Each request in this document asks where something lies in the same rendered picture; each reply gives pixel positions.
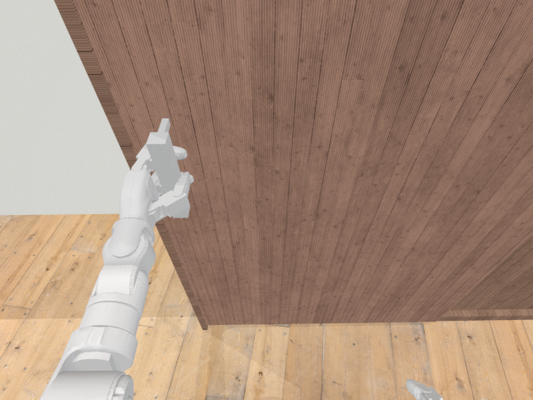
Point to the handle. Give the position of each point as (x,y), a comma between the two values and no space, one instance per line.
(159,145)

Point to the robot left hand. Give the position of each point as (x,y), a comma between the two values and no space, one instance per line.
(140,189)

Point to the wardrobe door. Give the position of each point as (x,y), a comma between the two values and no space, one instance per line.
(354,161)
(508,286)

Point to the left robot upper arm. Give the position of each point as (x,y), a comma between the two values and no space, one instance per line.
(91,385)

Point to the robot right hand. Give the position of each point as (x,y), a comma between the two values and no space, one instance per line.
(422,392)

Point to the robot left forearm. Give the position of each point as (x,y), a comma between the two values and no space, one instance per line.
(106,338)

